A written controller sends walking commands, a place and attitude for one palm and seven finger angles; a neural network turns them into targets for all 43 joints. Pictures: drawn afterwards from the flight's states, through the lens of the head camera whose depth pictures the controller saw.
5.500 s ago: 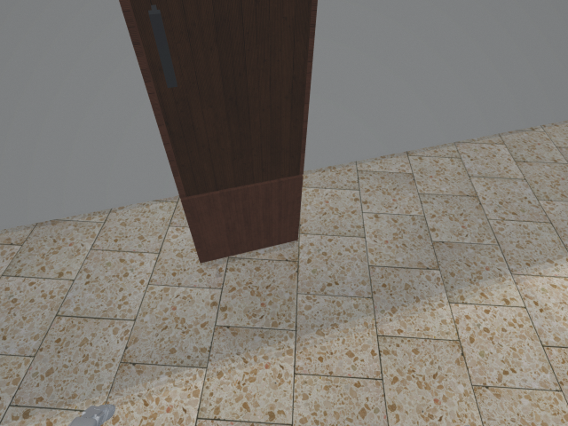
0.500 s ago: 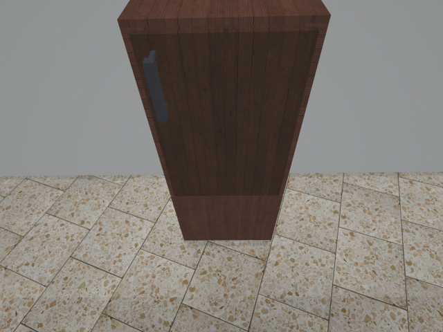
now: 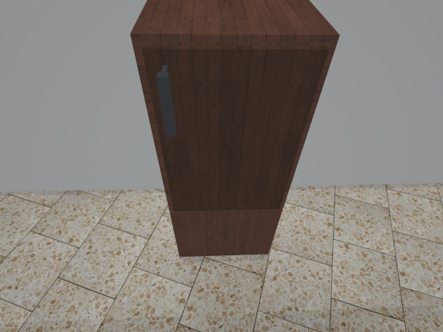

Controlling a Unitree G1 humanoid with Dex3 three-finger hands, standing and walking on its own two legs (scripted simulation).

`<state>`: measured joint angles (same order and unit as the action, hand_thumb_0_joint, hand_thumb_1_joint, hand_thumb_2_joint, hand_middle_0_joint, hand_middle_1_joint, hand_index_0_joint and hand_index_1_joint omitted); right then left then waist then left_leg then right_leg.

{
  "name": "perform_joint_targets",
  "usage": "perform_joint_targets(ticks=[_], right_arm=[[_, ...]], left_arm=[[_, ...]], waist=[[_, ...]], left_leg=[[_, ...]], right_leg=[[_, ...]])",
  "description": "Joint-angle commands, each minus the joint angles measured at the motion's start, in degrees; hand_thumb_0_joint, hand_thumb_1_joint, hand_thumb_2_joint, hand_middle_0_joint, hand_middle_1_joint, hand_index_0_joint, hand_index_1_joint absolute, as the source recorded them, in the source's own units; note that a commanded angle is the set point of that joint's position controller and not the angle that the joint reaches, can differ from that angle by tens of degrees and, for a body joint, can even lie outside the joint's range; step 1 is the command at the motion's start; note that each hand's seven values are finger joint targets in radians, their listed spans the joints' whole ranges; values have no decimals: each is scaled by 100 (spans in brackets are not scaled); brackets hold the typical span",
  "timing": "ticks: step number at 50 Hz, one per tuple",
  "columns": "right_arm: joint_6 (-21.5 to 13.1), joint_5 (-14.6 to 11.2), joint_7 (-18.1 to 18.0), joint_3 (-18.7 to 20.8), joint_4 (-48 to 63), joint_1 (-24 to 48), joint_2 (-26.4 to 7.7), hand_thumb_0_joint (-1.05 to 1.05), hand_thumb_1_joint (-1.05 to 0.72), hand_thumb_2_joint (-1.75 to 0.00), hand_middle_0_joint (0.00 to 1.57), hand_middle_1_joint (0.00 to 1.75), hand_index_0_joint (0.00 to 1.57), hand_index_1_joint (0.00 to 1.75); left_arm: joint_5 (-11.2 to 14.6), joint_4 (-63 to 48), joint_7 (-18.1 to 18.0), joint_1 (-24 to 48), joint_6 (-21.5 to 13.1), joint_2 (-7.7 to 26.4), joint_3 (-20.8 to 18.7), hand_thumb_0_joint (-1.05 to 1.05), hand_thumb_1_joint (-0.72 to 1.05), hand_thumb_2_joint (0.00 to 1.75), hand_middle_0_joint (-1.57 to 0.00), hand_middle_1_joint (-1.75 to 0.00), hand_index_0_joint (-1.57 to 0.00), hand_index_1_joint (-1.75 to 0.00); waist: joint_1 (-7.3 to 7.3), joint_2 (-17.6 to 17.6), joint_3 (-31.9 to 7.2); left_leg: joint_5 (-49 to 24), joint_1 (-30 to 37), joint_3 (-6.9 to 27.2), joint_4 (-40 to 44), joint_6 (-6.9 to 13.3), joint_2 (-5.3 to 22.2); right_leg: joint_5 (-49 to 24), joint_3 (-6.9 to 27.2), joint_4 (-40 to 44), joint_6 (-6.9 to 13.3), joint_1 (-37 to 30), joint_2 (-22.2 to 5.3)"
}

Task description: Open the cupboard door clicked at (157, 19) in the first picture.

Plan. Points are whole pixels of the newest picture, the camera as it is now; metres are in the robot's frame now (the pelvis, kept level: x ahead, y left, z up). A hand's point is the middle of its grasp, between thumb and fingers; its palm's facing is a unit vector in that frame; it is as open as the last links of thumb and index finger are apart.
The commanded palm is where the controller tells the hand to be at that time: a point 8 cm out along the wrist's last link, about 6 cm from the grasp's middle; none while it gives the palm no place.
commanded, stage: come to a stop and stand still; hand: left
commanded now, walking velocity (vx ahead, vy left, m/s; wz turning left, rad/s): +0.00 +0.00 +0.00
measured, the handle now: (168, 101) +0.55 +0.17 +0.13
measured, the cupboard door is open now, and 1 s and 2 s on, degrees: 0 0 0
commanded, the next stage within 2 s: look again from close up in 0.08 s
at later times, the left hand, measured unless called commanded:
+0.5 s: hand out of the picture -0.02 +0.18 -0.18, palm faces +0.03 -0.98 -0.20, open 7.4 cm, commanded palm none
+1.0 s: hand out of the picture -0.05 +0.15 -0.18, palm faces +0.08 -0.98 -0.16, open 7.4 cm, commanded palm none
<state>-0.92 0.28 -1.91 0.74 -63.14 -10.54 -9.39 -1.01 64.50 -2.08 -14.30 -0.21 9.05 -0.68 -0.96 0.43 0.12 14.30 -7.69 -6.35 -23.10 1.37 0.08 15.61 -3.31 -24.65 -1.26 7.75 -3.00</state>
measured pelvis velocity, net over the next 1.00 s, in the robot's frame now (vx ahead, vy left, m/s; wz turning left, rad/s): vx -0.01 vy -0.02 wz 0.05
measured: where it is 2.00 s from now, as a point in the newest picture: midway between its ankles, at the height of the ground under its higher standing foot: outside the picture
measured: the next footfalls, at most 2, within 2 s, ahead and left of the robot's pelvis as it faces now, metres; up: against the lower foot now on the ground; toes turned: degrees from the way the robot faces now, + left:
right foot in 1.58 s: +0.18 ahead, -0.23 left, +0.00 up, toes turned +0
left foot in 1.92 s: +0.11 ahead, +0.01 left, +0.00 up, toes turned +11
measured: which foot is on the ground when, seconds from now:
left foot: down 0.00-1.00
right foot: down 0.00-1.00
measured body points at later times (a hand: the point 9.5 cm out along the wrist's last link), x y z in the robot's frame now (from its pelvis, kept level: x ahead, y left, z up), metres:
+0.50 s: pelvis -0.02 +0.01 -0.01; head -0.02 +0.00 +0.44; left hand -0.02 +0.23 -0.16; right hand -0.02 -0.21 -0.17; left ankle -0.02 +0.10 -0.74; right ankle -0.03 -0.13 -0.74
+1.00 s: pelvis -0.01 -0.02 -0.01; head -0.01 -0.01 +0.44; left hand -0.05 +0.20 -0.17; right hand -0.02 -0.23 -0.17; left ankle -0.02 +0.10 -0.74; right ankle -0.03 -0.13 -0.74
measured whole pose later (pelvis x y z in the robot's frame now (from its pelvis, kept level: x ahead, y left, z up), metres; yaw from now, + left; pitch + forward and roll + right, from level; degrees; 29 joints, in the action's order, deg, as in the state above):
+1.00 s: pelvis -0.01 -0.02 -0.01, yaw +3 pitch +0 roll +1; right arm 0.0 1.2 -0.9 0.5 -62.7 -19.5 -7.3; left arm -1.9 62.6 -0.8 -21.0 0.6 8.1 -0.5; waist 0.0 1.4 -0.7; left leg 15.4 -13.7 -3.4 -28.9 0.9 0.3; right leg 18.0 -6.0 -30.6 0.2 12.6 -3.1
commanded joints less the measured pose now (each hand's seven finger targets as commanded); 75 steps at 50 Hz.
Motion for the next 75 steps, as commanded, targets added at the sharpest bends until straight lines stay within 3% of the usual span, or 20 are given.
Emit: perform_joint_targets(ticks=[1, 8, 9, 10, 14, 23, 29, 37, 43, 48, 52, 55, 58, 61, 62, 63, 64, 67, 71, 75], right_arm=[[-71, 28, -17, 34, -36, -485, -442, 0, -90, -90, 20, 30, 20, 30], [-79, 23, -41, -7, -158, -648, -451, 0, -90, -90, 20, 30, 20, 30], [-145, -23, 62, -17, 288, -388, -731, 0, -90, -90, 20, 30, 20, 30], [-130, 25, 87, -49, 392, -513, -591, 0, -90, -90, 20, 30, 20, 30], [-153, 35, 15, 8, 293, -1012, -571, 0, -90, -90, 20, 30, 20, 30], [-46, 60, 65, 13, 419, -911, -503, 0, -90, -90, 20, 30, 20, 30], [-60, 52, 79, 15, 365, -985, -472, 0, -90, -90, 20, 30, 20, 30], [-86, 35, 67, -7, 260, -941, -414, 0, -90, -90, 20, 30, 20, 30], [6, 102, 55, 92, 234, -1008, -568, 0, -90, -90, 20, 30, 20, 30], [1, 107, 12, 180, 282, -1069, -607, 0, -90, -90, 20, 30, 20, 30], [-48, 104, -4, 159, 339, -1045, -429, 0, -90, -90, 20, 30, 20, 30], [-68, 109, -8, 81, 422, -929, -74, 0, -90, -90, 20, 30, 20, 30], [-64, 102, 20, 100, 533, -579, -59, 0, -90, -90, 20, 30, 20, 30], [-110, 103, 32, 58, 268, -1143, 74, 0, -90, -90, 20, 30, 20, 30], [-158, 128, -20, 127, 57, -1696, -232, 0, -90, -90, 20, 30, 20, 30], [-185, 177, -114, 253, -82, -2245, -775, 0, -90, -90, 20, 30, 20, 30], [-121, 174, -172, 282, -153, -2422, -959, 0, -90, -90, 20, 30, 20, 30], [-173, 169, -185, 197, 35, -1657, -681, 0, -90, -90, 20, 30, 20, 30], [-217, 189, -193, 254, 249, -1158, -864, 0, -90, -90, 20, 30, 20, 30], [-71, 201, -135, 352, 367, -841, -973, 0, -90, -90, 20, 30, 20, 30]], left_arm=[[26, -76, -10, -410, -40, 495, -41, 0, 90, 90, -20, -30, -20, -30], [51, -25, -8, -376, -31, 527, -28, 0, 90, 90, -20, -30, -20, -30], [-55, 29, -243, -713, -180, 655, 56, 0, 90, 90, -20, -30, -20, -30], [-46, -96, -199, -614, -282, 829, 18, 0, 90, 90, -20, -30, -20, -30], [47, -279, -101, -513, -218, 619, 64, 0, 90, 90, -20, -30, -20, -30], [8, -354, -21, -518, -59, 479, 77, 0, 90, 90, -20, -30, -20, -30], [3, -392, -16, -625, -96, 474, 67, 0, 90, 90, -20, -30, -20, -30], [8, -343, -3, -723, -118, 471, 57, 0, 90, 90, -20, -30, -20, -30], [-60, -318, 63, -900, -24, 354, 7, 0, 90, 90, -20, -30, -20, -30], [-99, -397, 125, -1016, -13, 288, -47, 0, 90, 90, -20, -30, -20, -30], [-77, -375, 128, -1302, -51, 348, -113, 0, 90, 90, -20, -30, -20, -30], [-69, -259, 73, -1660, -81, 595, -206, 0, 90, 90, -20, -30, -20, -30], [-118, -251, 41, -1662, -91, 507, -202, 0, 90, 90, -20, -30, -20, -30], [-64, -307, 46, -1268, -39, 441, -168, 0, 90, 90, -20, -30, -20, -30], [-28, -376, 74, -1181, -22, 271, -140, 0, 90, 90, -20, -30, -20, -30], [-1, -506, 103, -1183, -36, 39, -85, 0, 90, 90, -20, -30, -20, -30], [-57, -636, 99, -880, -18, 202, -93, 0, 90, 90, -20, -30, -20, -30], [-121, -710, 161, -502, 72, 230, -214, 0, 90, 90, -20, -30, -20, -30], [-67, -757, 306, -473, 182, -22, -221, 0, 90, 90, -20, -30, -20, -30], [-37, -800, 304, -395, 130, 18, -230, 0, 90, 90, -20, -30, -20, -30]], waist=[[20, -92, 178], [20, -196, 229], [-32, -172, 702], [142, -307, 473], [157, -208, -758], [107, -91, 770], [110, 250, 562], [83, -96, 518], [109, -334, 695], [78, -413, 814], [-5, 115, 559], [-90, 1241, 371], [-107, 765, 556], [270, 389, 376], [459, -360, 169], [583, -1537, -148], [675, -1291, -73], [357, -887, 704], [141, -859, 431], [106, -1227, 268]], left_leg=[[-1562, 81, 639, 482, -10, 711], [-1671, 86, 645, 536, -40, 717], [-2202, -529, 532, -580, -143, 746], [-2038, -475, 512, -398, -172, 576], [-2128, 20, 692, -304, 20, 715], [584, -1080, 943, 510, 91, 580], [377, -847, 842, 459, 89, 546], [83, -771, 764, 426, 58, 543], [1826, -1176, 1231, 792, 227, 769], [1744, -1342, 1531, 758, 417, 941], [743, -1518, 962, -96, 322, 627], [739, -2062, 22, -1589, 99, 106], [1454, -2337, 45, -2320, 104, 252], [196, -788, -164, -679, 87, 250], [-851, 165, 590, -165, 284, 765], [-2301, 1086, 2335, 228, 865, 2123], [-3161, 1164, 2805, 421, 1338, 2776], [-3083, -83, 1952, 483, 1171, 2472], [-2939, -409, 830, 498, 746, 1903], [-2316, -537, 444, -2, 451, 1537]], right_leg=[[-1315, 370, 465, 132, 94, -451], [-1375, 330, 555, 149, -61, -450], [-2584, 580, 362, 189, 432, -611], [-3532, 397, 27, 266, 155, -721], [-1816, 271, -290, 356, -237, -445], [144, 298, 60, 299, 609, -272], [97, 374, 211, 278, 656, -343], [-135, 405, 323, 281, 597, -382], [954, -9, -72, 248, 782, -138], [649, -117, -291, 280, 822, -91], [496, 168, 66, 390, 351, -357], [-255, 990, 630, 855, -265, -1146], [-1614, 950, 567, 1309, -273, -1350], [-1563, 211, -265, 924, 469, -826], [-1325, -161, -1292, 613, 1112, -384], [344, -552, -2512, 232, 2269, 115], [1785, -93, -3585, 270, 2715, 135], [1155, 387, -4209, 213, 2851, -212], [514, 114, -3073, 47, 2156, -208], [-39, -370, -1426, -5, 1281, 74]])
